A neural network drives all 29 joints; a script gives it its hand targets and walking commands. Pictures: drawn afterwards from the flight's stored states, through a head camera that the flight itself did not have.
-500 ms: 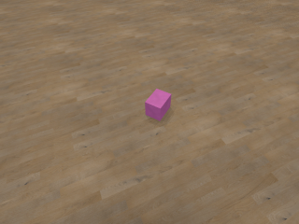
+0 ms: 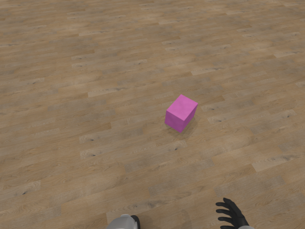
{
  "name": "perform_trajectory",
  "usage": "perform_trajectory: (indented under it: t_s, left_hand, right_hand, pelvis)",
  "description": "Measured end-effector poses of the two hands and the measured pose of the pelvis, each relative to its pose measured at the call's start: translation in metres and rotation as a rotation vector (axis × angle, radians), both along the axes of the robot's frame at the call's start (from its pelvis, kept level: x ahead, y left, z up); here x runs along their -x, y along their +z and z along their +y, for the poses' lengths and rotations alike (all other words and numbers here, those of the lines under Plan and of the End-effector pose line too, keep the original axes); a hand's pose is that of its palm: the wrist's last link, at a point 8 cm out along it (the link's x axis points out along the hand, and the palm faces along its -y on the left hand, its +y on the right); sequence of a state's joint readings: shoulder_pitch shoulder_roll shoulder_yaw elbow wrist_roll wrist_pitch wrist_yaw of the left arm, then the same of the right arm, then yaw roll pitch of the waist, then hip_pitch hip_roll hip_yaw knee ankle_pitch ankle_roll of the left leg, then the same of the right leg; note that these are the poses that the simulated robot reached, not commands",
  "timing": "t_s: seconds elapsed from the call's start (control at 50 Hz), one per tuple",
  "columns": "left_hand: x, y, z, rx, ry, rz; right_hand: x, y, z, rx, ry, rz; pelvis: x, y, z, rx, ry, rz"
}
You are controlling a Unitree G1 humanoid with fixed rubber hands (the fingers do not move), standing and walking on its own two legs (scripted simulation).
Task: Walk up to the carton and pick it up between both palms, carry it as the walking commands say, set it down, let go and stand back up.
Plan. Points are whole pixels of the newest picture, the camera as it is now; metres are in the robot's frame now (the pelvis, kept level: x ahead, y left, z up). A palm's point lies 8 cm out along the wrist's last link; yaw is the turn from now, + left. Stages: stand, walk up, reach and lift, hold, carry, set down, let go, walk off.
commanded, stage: walk up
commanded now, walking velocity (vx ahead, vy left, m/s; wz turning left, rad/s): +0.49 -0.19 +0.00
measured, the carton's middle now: (180, 113) +0.97 -0.15 -0.66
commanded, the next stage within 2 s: none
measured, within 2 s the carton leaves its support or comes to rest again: neither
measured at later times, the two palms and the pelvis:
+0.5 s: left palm (110, 148) +0.36 +0.18 -0.10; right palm out of the picture +0.14 -0.27 -0.10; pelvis +0.23 -0.04 +0.03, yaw +0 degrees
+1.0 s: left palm (123, 155) +0.34 +0.13 -0.08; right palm (245, 116) +0.54 -0.32 -0.11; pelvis +0.43 -0.09 +0.03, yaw -1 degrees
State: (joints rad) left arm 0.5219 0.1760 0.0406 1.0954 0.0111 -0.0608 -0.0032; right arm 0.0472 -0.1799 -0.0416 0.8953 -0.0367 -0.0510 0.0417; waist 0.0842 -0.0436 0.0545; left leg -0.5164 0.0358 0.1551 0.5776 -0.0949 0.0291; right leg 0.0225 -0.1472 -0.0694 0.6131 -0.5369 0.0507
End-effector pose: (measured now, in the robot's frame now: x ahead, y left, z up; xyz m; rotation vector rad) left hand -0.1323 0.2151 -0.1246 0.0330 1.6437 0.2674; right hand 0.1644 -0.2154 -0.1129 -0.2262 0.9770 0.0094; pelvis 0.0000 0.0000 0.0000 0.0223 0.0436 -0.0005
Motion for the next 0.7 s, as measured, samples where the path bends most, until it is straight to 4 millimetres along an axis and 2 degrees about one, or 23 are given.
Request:
perform_trajectory:
  t_s: [0.02,0.06,0.18,0.26,0.34,0.46,0.54,0.58,0.64,0.7]
  left_hand:
    - [-0.021,-0.004,0.006,0.009,-0.011,-0.016]
    - [-0.071,-0.006,0.018,0.012,-0.045,-0.087]
    - [-0.235,0.002,0.042,0.020,-0.183,-0.342]
    - [-0.326,0.015,0.037,0.035,-0.222,-0.490]
    - [-0.389,0.026,0.017,0.064,-0.247,-0.561]
    - [-0.465,0.030,-0.024,0.080,-0.321,-0.539]
    - [-0.523,0.024,-0.050,0.025,-0.345,-0.549]
    - [-0.546,0.021,-0.061,-0.017,-0.338,-0.561]
    - [-0.549,0.029,-0.067,-0.066,-0.305,-0.549]
    - [-0.530,0.037,-0.065,-0.111,-0.223,-0.480]
  right_hand:
    - [-0.002,0.001,0.000,0.017,-0.019,0.009]
    - [0.008,0.008,-0.007,0.052,-0.069,0.059]
    - [0.067,0.039,-0.037,0.162,-0.244,0.235]
    - [0.092,0.047,-0.038,0.165,-0.295,0.346]
    - [0.086,0.042,-0.033,0.121,-0.322,0.412]
    - [0.043,0.023,-0.044,0.056,-0.356,0.450]
    - [0.007,0.002,-0.073,0.036,-0.352,0.508]
    - [-0.019,-0.009,-0.094,0.034,-0.329,0.534]
    - [-0.083,-0.005,-0.120,0.043,-0.284,0.478]
    - [-0.158,0.003,-0.141,0.048,-0.215,0.381]
  pelvis:
    - [-0.009,0.001,0.004,0.004,0.004,-0.003]
    - [-0.028,0.009,0.009,0.018,-0.002,-0.014]
    - [-0.085,0.033,0.014,0.063,-0.002,-0.065]
    - [-0.119,0.041,0.009,0.080,0.022,-0.087]
    - [-0.152,0.042,-0.001,0.077,0.022,-0.077]
    - [-0.207,0.035,-0.028,0.043,-0.005,-0.034]
    - [-0.255,0.020,-0.059,0.013,0.001,0.005]
    - [-0.277,0.012,-0.075,0.034,0.002,0.011]
    - [-0.304,0.021,-0.092,0.007,0.021,-0.002]
    - [-0.332,0.031,-0.104,-0.019,0.033,-0.009]
